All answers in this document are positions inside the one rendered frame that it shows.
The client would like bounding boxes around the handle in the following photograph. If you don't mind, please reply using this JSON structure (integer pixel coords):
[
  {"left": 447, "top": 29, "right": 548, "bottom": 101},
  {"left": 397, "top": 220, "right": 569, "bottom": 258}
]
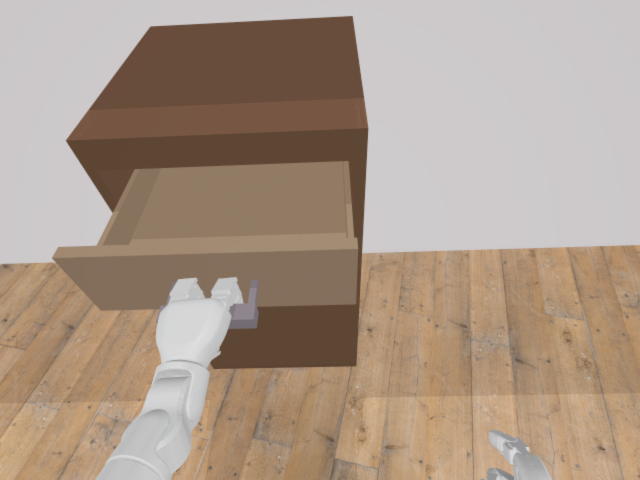
[{"left": 156, "top": 280, "right": 259, "bottom": 329}]

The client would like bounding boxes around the drawer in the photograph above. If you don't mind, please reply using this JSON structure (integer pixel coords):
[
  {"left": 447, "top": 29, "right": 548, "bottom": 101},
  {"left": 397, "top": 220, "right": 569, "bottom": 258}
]
[{"left": 52, "top": 161, "right": 358, "bottom": 311}]

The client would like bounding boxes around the cabinet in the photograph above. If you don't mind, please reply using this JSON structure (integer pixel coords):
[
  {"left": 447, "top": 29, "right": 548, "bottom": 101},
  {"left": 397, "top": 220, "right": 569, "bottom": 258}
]
[{"left": 66, "top": 16, "right": 368, "bottom": 369}]

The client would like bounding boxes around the left robot forearm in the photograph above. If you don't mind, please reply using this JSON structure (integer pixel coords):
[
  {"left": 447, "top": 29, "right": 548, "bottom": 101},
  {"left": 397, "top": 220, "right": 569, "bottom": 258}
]
[{"left": 95, "top": 360, "right": 210, "bottom": 480}]

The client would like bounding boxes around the left robot hand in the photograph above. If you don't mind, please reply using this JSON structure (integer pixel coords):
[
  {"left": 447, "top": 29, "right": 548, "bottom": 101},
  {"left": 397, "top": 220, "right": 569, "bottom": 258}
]
[{"left": 156, "top": 277, "right": 243, "bottom": 368}]

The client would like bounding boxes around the right robot hand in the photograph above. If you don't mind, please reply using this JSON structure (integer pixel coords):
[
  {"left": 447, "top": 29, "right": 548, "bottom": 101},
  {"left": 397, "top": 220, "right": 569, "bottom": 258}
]
[{"left": 480, "top": 430, "right": 552, "bottom": 480}]

